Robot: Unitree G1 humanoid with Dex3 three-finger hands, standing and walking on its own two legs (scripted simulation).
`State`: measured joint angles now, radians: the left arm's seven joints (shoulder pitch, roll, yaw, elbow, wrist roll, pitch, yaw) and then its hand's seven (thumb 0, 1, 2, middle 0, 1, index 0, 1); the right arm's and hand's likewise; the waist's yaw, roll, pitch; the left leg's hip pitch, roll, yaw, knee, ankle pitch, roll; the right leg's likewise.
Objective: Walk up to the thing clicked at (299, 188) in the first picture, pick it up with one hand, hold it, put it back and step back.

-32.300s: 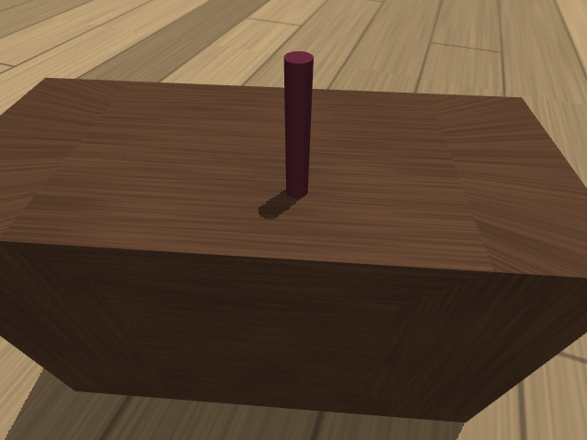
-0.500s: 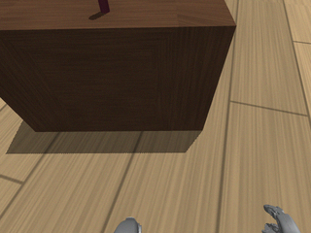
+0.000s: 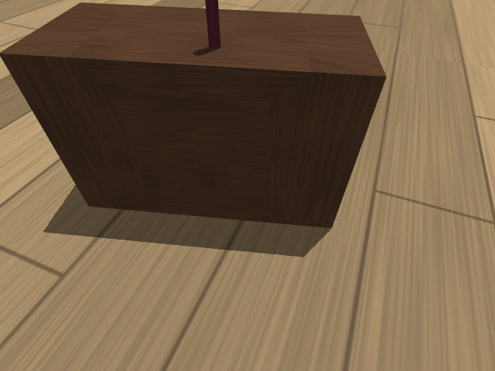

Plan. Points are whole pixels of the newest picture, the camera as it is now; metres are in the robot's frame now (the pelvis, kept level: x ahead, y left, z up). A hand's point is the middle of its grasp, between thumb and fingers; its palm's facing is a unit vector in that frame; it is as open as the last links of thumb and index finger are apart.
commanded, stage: step back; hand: left
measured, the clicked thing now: (212, 8) +1.16 +0.15 +0.16
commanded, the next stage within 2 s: stand in 0.74 s
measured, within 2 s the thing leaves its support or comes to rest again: neither
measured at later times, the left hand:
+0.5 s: hand out of the picture +0.10 +0.29 -0.15, palm faces +0.00 -0.93 -0.36, open 7.4 cm
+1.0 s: hand out of the picture +0.15 +0.26 -0.14, palm faces -0.04 -0.94 -0.33, open 7.4 cm
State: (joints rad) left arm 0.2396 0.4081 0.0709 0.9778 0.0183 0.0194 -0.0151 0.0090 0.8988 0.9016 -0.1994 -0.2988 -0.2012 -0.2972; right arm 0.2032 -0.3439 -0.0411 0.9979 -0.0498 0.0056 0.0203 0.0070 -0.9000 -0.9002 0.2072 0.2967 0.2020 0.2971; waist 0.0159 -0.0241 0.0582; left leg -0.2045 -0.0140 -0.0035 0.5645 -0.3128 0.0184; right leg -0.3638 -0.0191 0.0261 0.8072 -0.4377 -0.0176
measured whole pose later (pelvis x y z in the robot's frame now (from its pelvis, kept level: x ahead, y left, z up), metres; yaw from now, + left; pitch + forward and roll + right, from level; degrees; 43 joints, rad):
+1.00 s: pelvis +0.04 +0.02 +0.02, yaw -2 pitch -3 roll +0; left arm 0.05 0.34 0.00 1.11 0.00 -0.02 0.00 0.01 0.90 0.90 -0.20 -0.30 -0.20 -0.30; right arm 0.04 -0.35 -0.02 1.12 -0.01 -0.02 0.01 0.00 -0.90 -0.90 0.21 0.30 0.20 0.30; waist 0.00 -0.01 0.07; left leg -0.12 0.02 0.04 0.35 -0.18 -0.01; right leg -0.09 -0.02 0.02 0.36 -0.22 0.02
